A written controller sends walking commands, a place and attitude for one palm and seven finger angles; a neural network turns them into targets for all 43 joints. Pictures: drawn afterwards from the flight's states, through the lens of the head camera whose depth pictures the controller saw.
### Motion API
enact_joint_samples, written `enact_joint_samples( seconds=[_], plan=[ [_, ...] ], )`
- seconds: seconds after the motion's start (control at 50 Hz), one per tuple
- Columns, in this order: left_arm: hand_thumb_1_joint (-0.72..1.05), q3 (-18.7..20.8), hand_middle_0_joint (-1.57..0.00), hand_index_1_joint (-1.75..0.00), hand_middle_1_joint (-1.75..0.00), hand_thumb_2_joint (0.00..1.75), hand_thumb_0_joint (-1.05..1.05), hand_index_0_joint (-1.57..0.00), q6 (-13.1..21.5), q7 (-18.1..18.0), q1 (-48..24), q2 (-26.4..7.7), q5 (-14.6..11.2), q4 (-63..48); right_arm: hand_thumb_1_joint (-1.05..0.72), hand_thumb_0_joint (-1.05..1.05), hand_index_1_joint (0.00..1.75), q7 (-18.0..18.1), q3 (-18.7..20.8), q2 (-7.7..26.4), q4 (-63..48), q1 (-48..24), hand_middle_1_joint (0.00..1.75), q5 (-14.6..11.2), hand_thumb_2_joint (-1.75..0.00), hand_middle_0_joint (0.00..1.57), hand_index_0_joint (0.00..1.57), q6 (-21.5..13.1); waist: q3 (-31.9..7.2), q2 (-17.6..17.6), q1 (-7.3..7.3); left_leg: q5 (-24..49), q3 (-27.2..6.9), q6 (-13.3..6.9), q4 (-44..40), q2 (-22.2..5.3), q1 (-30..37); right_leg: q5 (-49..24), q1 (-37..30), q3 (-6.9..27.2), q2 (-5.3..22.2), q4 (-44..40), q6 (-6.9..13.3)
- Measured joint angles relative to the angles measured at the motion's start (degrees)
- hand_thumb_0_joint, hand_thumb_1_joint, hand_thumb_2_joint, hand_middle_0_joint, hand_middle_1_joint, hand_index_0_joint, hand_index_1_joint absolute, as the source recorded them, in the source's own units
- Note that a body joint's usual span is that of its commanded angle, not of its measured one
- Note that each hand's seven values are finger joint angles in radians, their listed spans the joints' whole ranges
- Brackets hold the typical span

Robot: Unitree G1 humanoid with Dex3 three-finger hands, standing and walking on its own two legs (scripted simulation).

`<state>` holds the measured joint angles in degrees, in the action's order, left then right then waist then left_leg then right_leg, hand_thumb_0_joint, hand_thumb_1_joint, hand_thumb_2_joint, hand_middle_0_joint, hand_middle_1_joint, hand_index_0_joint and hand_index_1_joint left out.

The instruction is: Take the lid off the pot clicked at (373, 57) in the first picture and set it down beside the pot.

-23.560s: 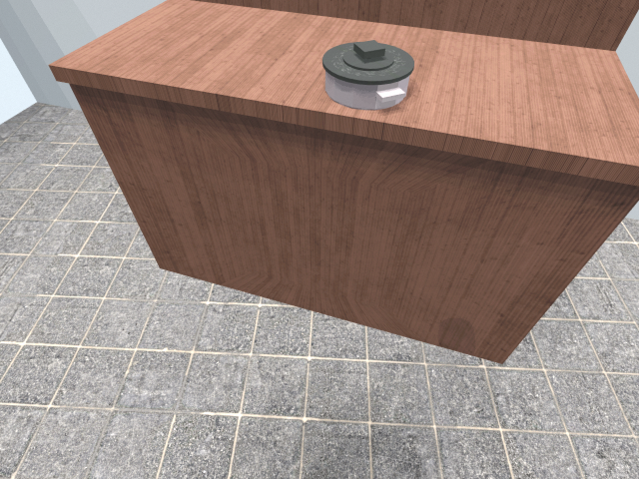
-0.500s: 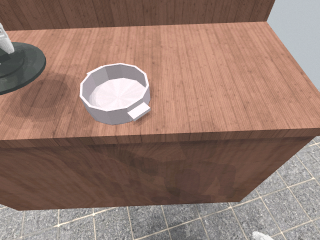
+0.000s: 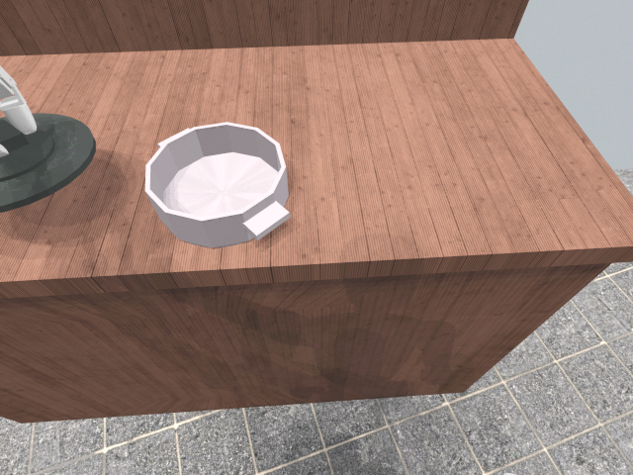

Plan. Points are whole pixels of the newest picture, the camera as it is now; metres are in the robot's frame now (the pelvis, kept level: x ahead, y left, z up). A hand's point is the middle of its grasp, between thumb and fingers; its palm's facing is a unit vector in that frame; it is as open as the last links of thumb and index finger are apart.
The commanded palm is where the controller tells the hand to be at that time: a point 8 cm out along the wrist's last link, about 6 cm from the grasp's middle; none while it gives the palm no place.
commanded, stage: lower the lid onto the table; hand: left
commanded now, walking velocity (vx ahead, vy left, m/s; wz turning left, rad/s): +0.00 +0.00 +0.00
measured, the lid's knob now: out of the picture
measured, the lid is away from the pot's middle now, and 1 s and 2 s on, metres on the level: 0.24 0.23 0.24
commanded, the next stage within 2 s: open the fingers wide in 1.92 s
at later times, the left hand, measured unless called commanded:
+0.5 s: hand out of the picture +0.44 +0.35 +0.18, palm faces -0.33 -0.18 -0.93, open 7.4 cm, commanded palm +0.45 +0.35 +0.26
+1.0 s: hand (22, 174) +0.44 +0.34 +0.15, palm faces -0.40 -0.20 -0.90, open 7.3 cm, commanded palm +0.45 +0.35 +0.23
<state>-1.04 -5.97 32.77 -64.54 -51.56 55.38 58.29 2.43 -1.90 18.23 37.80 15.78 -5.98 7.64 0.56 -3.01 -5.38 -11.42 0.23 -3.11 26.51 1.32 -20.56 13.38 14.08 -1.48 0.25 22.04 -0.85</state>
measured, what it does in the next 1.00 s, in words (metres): stands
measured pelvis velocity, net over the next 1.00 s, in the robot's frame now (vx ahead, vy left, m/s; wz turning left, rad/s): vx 0.00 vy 0.00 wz -0.01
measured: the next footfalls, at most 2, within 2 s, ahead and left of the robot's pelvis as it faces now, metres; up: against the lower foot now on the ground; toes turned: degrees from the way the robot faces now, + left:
none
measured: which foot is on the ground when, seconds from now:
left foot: down 0.00-1.00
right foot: down 0.00-1.00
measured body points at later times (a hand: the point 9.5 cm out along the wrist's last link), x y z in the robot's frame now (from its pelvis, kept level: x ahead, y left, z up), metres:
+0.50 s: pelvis +0.00 +0.01 +0.00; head +0.06 +0.00 +0.44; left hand +0.46 +0.35 +0.23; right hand +0.07 -0.27 -0.12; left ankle +0.02 +0.09 -0.74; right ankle -0.03 -0.13 -0.74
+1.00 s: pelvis +0.00 +0.00 +0.00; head +0.06 +0.00 +0.44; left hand +0.46 +0.34 +0.20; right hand +0.05 -0.28 -0.12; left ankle +0.02 +0.09 -0.74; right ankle -0.03 -0.13 -0.74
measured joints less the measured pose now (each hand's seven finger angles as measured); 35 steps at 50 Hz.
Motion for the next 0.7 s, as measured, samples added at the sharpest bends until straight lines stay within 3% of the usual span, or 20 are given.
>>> enact_joint_samples(
  seconds=[0.38,0.7],
  plan=[
    [0.11,1.6,-0.63,-0.88,-0.78,1.04,0.02,-0.78,1.72,-1.68,3.72,0.24,-1.01,-0.71,-0.91,0.01,0.3,-0.57,0.37,-0.02,-0.28,-0.15,0.3,0.08,-0.89,0.2,0.2,0.58,-0.78,0.27,-0.46,-0.92,0.15,-0.44,1.49,0.24,-1.84,0.57,1.56,0.15,0.25,0.86,-0.42],
    [0.11,-0.21,-0.63,-0.88,-0.78,1.04,0.02,-0.78,3.16,-2.66,4.52,1.78,-1.19,0.15,-0.91,0.01,0.3,-0.03,0.29,-0.51,-0.2,-0.35,0.3,0.22,-0.89,0.2,0.2,0.33,-1.18,0.34,-0.07,-1.09,-0.22,-0.49,2.52,0.38,-3.05,0.9,2.61,-0.22,0.33,1.89,-0.38]
  ],
)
